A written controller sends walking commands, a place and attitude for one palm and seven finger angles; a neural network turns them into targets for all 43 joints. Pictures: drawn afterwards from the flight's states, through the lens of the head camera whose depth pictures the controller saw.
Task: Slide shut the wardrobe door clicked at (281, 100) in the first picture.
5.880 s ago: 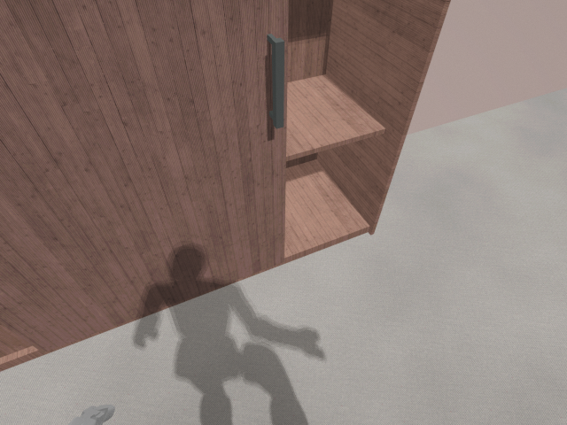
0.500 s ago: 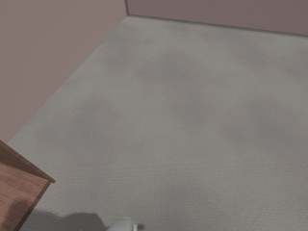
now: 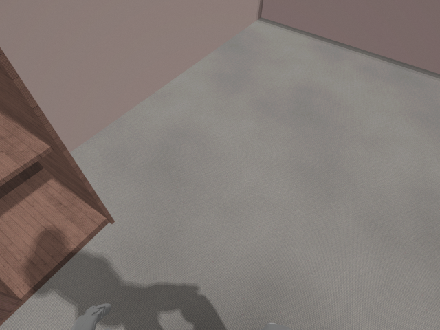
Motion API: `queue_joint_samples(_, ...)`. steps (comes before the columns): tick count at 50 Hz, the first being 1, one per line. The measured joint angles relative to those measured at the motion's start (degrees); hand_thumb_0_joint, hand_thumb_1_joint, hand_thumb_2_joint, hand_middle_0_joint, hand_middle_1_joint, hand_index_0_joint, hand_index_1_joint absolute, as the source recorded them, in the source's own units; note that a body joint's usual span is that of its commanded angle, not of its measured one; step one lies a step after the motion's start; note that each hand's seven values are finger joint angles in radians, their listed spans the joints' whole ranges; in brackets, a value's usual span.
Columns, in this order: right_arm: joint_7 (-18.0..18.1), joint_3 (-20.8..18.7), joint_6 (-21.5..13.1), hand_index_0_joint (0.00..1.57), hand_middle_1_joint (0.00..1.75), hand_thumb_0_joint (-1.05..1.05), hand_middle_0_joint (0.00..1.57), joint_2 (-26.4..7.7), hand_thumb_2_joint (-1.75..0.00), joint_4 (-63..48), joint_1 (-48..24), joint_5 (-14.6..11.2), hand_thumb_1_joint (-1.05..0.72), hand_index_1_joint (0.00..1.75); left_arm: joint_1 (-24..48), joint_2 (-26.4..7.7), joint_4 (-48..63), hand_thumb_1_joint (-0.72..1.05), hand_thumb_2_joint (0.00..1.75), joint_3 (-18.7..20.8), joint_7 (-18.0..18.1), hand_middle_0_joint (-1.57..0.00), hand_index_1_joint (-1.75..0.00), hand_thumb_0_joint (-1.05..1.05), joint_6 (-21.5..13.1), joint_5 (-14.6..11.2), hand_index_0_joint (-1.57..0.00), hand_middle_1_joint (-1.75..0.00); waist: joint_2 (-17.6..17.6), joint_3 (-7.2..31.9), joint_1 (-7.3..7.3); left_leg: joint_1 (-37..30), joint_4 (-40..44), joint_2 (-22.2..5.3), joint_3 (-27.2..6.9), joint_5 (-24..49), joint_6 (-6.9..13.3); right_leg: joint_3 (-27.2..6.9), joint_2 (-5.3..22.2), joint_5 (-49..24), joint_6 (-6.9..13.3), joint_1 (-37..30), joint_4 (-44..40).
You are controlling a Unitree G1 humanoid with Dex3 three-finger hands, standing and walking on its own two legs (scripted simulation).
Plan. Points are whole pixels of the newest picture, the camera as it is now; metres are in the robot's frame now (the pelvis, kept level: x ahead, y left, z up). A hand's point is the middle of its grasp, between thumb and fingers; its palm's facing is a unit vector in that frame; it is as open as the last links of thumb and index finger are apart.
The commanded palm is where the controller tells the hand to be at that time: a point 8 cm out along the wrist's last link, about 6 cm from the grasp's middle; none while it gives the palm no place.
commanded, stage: turn to face it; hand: left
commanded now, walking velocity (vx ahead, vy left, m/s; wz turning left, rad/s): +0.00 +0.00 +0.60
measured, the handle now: out of the picture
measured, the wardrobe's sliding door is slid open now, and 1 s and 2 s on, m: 0.44 0.44 0.44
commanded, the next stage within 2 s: take the last steps up to it in 1.44 s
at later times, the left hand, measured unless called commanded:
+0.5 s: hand out of the picture -0.03 +0.21 -0.17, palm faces +0.35 -0.90 -0.26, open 7.3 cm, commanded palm none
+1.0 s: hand out of the picture -0.04 +0.26 -0.15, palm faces +0.58 -0.77 -0.26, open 7.3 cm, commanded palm none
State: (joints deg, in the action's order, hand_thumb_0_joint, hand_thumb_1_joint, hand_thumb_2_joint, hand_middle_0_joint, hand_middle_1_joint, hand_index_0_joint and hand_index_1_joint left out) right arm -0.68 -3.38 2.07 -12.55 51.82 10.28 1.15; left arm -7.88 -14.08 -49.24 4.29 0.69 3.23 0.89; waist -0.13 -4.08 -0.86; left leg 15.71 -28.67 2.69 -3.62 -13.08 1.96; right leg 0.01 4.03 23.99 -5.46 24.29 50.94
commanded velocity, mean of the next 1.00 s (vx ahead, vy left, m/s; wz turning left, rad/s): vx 0.00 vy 0.00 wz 0.60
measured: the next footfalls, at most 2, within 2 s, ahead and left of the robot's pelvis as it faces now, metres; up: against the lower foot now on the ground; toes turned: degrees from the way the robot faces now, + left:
right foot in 0.10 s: +0.05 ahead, -0.14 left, +0.00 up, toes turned +2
left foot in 0.54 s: -0.01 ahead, +0.12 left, +0.00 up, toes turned +27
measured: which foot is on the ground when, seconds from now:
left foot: down 0.00-0.10, up 0.12-0.52, down 0.54-1.00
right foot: up 0.00-0.08, down 0.10-0.54, up 0.56-1.00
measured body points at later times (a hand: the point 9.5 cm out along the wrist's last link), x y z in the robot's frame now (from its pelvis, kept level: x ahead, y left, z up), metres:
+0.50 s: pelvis -0.02 -0.01 -0.01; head +0.02 +0.01 +0.44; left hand -0.05 +0.25 -0.15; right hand +0.16 -0.24 -0.14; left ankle -0.05 +0.11 -0.72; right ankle +0.01 -0.14 -0.74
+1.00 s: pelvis -0.04 +0.01 +0.00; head -0.02 +0.03 +0.45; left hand -0.08 +0.30 -0.13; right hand +0.15 -0.17 -0.14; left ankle -0.05 +0.10 -0.74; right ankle +0.05 -0.12 -0.69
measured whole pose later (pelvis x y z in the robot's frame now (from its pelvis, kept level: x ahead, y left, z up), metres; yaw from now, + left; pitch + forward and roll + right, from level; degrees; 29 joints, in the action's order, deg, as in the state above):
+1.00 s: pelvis -0.04 +0.01 +0.00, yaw +36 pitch +0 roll -1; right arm -0.4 -3.3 2.2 -11.7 53.1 14.0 1.2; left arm -6.7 -13.6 -49.7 3.9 1.1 3.4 0.7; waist -0.7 -2.8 -2.4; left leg 16.4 -26.4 5.6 -7.3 -9.5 3.6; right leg -1.4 2.3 24.7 -5.0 22.6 49.7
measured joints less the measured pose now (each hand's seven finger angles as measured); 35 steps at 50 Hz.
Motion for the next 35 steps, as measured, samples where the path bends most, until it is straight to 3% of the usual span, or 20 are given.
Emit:
queue_joint_samples(4, 0.0, -0.7, 0.6, 0.20, 0.30, 0.01, 0.20, -0.6, -0.90, 0.5, 1.5, -0.1, -0.90, 0.30, 0.9, 1.2, 1.4, 0.91, 0.90, -0.8, 0.0, -0.20, -0.30, 0.00, -1.1, -0.4, -0.20, -0.30, -1.5, 0.4, -0.99, 2.1, -2.6, 0.9, -2.7, -0.6, -1.3, 0.7, -2.1, -3.7, 0.7, -6.0, -13.1)
queue_joint_samples(6, 0.0, -1.3, 0.9, 0.20, 0.30, 0.01, 0.20, -1.2, -0.90, 0.8, 2.1, -0.5, -0.90, 0.30, 0.7, 2.0, 1.8, 0.91, 0.90, -1.2, 0.2, -0.20, -0.30, 0.00, -2.1, -0.1, -0.20, -0.30, -2.4, 0.6, -0.86, 4.4, -7.4, 1.4, -3.4, -4.6, -2.3, 1.6, -2.3, -7.0, 2.7, -8.4, -18.3)
queue_joint_samples(9, -0.1, -2.2, 1.9, 0.20, 0.30, 0.01, 0.20, -2.2, -0.90, 1.3, 2.7, -0.3, -0.91, 0.30, -0.2, 3.4, 1.7, 0.91, 0.90, -2.2, 0.4, -0.20, -0.30, 0.00, -2.3, 0.3, -0.21, -0.30, -3.2, 0.5, -1.25, 9.9, -24.6, 1.6, -0.8, -13.3, -3.5, 4.1, -0.8, -6.2, 5.6, -9.6, -17.9)
queue_joint_samples(11, -0.5, -2.6, 2.3, 0.20, 0.30, 0.01, 0.20, -2.7, -0.90, 1.8, 2.8, -0.1, -0.91, 0.30, -1.3, 3.9, 1.4, 0.91, 0.90, -2.5, 0.5, -0.20, -0.30, 0.00, -2.2, 0.3, -0.21, -0.30, -3.0, 0.5, -1.16, 12.4, -33.7, 0.4, 1.4, -12.1, -4.3, 5.3, 0.3, -6.5, 5.8, -11.0, -19.3)
queue_joint_samples(14, -1.0, -2.8, 2.5, 0.20, 0.30, 0.01, 0.20, -3.2, -0.90, 2.0, 2.8, -0.1, -0.91, 0.30, -2.6, 4.2, 0.6, 0.91, 0.90, -2.7, 0.6, -0.21, -0.30, 0.00, -2.1, 0.4, -0.21, -0.30, -2.6, 0.3, -1.31, 13.4, -38.1, -2.0, 2.9, -9.4, -5.4, 7.4, 1.7, -7.1, 5.6, -12.7, -21.0)
queue_joint_samples(21, -1.3, -2.2, 3.0, 0.19, 0.30, 0.01, 0.19, -3.0, -0.90, 2.4, 0.8, -0.4, -0.91, 0.30, -5.0, 3.1, -0.8, 0.91, 0.90, -2.3, 0.4, -0.21, -0.30, 0.00, -2.0, 0.9, -0.21, -0.30, -0.3, -1.0, 0.24, 8.8, -25.5, -5.3, 5.6, -10.7, -6.3, 12.1, 4.8, -6.4, 4.4, -13.7, -20.4)
queue_joint_samples(24, -1.3, -1.7, 2.5, 0.19, 0.30, 0.01, 0.19, -2.7, -0.90, 1.7, -0.8, -0.6, -0.91, 0.30, -5.9, 1.9, -1.5, 0.91, 0.90, -1.7, 0.2, -0.21, -0.30, 0.00, -1.7, 1.1, -0.21, -0.30, 0.9, -1.6, 1.39, 5.4, -17.4, -5.2, 7.5, -11.2, -5.6, 13.9, 6.2, -5.3, 3.3, -12.9, -18.0)
queue_joint_samples(27, -1.3, -1.2, 1.1, 0.19, 0.30, 0.01, 0.19, -2.6, -0.90, 0.4, -1.8, -0.6, -0.91, 0.30, -7.2, 0.1, -2.1, 0.91, 0.90, -0.8, 0.1, -0.21, -0.30, 0.00, -1.1, 0.7, -0.21, -0.30, 2.1, -1.3, 1.96, 1.1, -6.9, -4.3, 8.8, -3.9, -3.9, 15.3, 8.1, -2.7, 1.7, -10.7, -12.6)
queue_joint_samples(28, -1.3, -1.2, 0.5, 0.19, 0.30, 0.01, 0.19, -2.1, -0.90, 0.1, -2.3, -0.5, -0.91, 0.30, -7.1, -0.7, -2.6, 0.91, 0.90, -0.4, 0.1, -0.21, -0.30, 0.00, -0.6, 0.4, -0.21, -0.30, 3.3, -1.5, 2.16, 1.9, -8.0, -3.4, 8.9, -3.7, -2.3, 13.3, 8.5, 1.3, 1.1, -8.7, -8.0)
queue_joint_samples(30, -1.1, -0.6, -0.5, 0.20, 0.30, 0.01, 0.20, -1.4, -0.90, -0.4, -3.0, -0.5, -0.91, 0.30, -6.8, -1.8, -3.6, 0.91, 0.90, 0.2, 0.4, -0.20, -0.30, 0.00, 0.9, 0.4, -0.21, -0.30, 4.1, -1.7, 2.66, 2.5, -9.3, -2.8, 8.6, -5.3, 0.2, 8.2, 6.4, 7.1, 0.9, -4.1, 2.6)
queue_joint_samples(32, -0.5, -0.2, -0.9, 0.20, 0.30, 0.01, 0.20, -1.0, -0.90, -0.9, -2.7, -0.4, -0.91, 0.30, -6.3, -2.1, -4.3, 0.91, 0.90, 0.6, 0.4, -0.20, -0.30, 0.01, 1.7, 0.4, -0.20, -0.30, 3.6, -1.1, 2.37, 2.0, -7.6, -2.6, 7.5, -4.9, 1.2, 5.7, 4.4, 6.2, 0.8, -0.6, 10.1)
queue_joint_samples(35, 0.2, 0.2, -0.8, 0.20, 0.30, 0.00, 0.20, -0.7, -0.90, -0.9, -2.0, -0.3, -0.91, 0.30, -5.3, -2.0, -4.2, 0.91, 0.90, 0.7, -0.2, -0.20, -0.30, 0.01, 1.3, 0.4, -0.20, -0.30, 2.6, -0.5, 1.96, 0.7, -3.2, -1.8, 5.7, -2.1, 1.5, 3.3, 3.0, 0.7, 0.5, 2.6, 14.8)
